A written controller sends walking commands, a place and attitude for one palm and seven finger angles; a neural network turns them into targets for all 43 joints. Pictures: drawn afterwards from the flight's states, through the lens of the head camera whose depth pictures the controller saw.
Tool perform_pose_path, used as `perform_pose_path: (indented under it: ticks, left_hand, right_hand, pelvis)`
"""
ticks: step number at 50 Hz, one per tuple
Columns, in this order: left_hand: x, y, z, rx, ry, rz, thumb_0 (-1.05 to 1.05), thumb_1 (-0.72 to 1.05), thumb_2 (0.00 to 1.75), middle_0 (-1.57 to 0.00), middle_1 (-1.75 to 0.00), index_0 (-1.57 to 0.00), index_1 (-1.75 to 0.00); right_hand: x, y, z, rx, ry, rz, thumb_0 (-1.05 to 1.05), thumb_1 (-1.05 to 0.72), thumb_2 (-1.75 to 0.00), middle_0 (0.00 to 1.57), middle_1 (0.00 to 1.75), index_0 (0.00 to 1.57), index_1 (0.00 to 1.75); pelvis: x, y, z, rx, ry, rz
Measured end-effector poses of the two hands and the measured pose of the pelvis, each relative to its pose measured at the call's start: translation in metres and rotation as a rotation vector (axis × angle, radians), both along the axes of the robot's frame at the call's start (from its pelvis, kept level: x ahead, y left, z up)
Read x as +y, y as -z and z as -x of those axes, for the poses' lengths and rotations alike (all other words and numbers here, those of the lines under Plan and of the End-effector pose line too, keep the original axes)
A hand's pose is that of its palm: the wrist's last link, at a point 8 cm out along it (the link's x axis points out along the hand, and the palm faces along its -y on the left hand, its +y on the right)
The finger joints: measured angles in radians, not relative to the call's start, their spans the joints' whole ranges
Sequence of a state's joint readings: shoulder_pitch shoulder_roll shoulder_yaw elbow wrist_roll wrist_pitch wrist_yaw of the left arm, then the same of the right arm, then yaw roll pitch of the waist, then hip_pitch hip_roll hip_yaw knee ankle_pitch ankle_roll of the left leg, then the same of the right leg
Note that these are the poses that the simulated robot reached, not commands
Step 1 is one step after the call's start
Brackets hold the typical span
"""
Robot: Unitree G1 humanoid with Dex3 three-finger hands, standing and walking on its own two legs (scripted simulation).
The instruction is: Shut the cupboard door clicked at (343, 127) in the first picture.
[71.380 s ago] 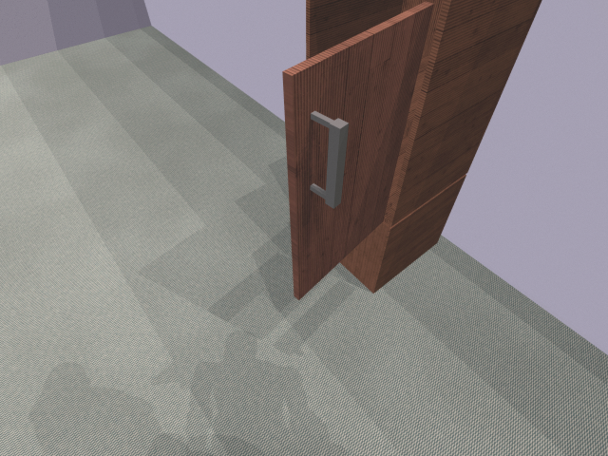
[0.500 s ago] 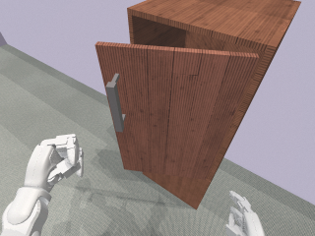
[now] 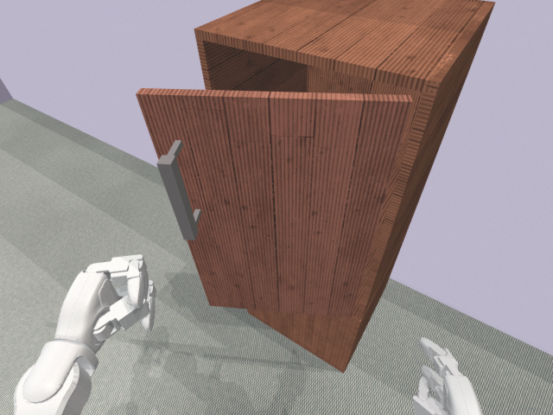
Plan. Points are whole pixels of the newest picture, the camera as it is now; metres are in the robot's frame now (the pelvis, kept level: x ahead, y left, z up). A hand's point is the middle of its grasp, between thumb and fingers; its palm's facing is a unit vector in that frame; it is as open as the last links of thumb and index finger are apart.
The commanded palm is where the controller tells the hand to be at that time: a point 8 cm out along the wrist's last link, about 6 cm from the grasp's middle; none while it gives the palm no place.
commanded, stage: bring the fist close to the handle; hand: left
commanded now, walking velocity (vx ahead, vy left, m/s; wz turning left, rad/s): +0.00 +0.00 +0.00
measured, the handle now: (184, 192) +0.42 +0.18 +0.11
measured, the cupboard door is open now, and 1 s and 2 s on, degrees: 27 27 20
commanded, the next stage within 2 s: push the door shut along its arc in 1.38 s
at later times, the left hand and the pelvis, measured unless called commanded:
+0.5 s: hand (143, 263) +0.28 +0.20 +0.12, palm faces +0.00 -1.00 -0.04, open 3.1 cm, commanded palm +0.25 +0.24 +0.12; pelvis +0.01 +0.00 +0.00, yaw -1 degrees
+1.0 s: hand (179, 244) +0.32 +0.17 +0.10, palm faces -0.04 -1.00 -0.03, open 3.1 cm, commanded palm +0.30 +0.22 +0.12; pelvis +0.01 +0.02 +0.00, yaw -1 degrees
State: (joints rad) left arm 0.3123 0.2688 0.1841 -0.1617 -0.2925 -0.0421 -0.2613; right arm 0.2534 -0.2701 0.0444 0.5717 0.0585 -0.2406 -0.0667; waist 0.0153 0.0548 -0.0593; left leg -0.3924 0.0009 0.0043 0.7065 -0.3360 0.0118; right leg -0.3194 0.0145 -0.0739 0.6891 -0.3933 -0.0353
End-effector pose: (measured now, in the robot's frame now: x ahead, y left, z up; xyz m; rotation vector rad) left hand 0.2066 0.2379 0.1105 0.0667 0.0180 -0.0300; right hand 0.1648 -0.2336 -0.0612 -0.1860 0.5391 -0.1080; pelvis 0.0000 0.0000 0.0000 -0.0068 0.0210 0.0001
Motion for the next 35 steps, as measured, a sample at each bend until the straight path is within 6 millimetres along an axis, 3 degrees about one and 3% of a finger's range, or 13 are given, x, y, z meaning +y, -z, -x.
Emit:
perform_pose_path:
  ticks: [3,11,19,27,35]
  left_hand:
    - [-0.003,0.005,0.001,0.03,-0.001,-0.003,0.02,0.9,0.9,-1.3,-1.5,-1.3,-1.5]
    - [0.017,-0.017,-0.017,-0.121,-0.076,-0.018,0.02,0.9,0.9,-1.3,-1.5,-1.3,-1.5]
    - [0.008,0.007,-0.04,0.018,0.017,0.021,0.02,0.9,0.9,-1.3,-1.5,-1.3,-1.5]
    - [0.015,-0.013,-0.051,-0.118,-0.028,0.024,0.02,0.9,0.9,-1.3,-1.5,-1.3,-1.5]
    - [0.005,0.009,-0.064,0.009,0.016,0.033,0.02,0.9,0.9,-1.3,-1.5,-1.3,-1.5]
  right_hand:
    - [-0.002,0.0,-0.001,-0.002,0.005,0.001,0.01,-0.9,-0.9,0.2,0.3,0.2,0.3]
    - [-0.007,0.005,-0.003,0.028,-0.011,0.012,0.01,-0.9,-0.9,0.2,0.3,0.2,0.3]
    - [-0.011,0.006,0.0,0.04,0.04,0.022,0.01,-0.9,-0.9,0.2,0.3,0.2,0.3]
    - [-0.002,0.002,0.001,0.044,0.038,0.027,0.01,-0.9,-0.9,0.2,0.3,0.2,0.3]
    - [0.014,0.006,0.0,0.067,0.033,0.014,0.01,-0.9,-0.9,0.2,0.3,0.2,0.3]
  pelvis:
    - [-0.003,0.0,-0.001,0.001,0.003,-0.005]
    - [-0.009,0.001,-0.002,0.004,-0.006,-0.003]
    - [-0.001,0.001,-0.006,0.02,0.008,-0.006]
    - [0.007,0.0,-0.011,0.022,0.013,-0.003]
    - [0.018,0.0,-0.008,0.024,0.01,0.004]
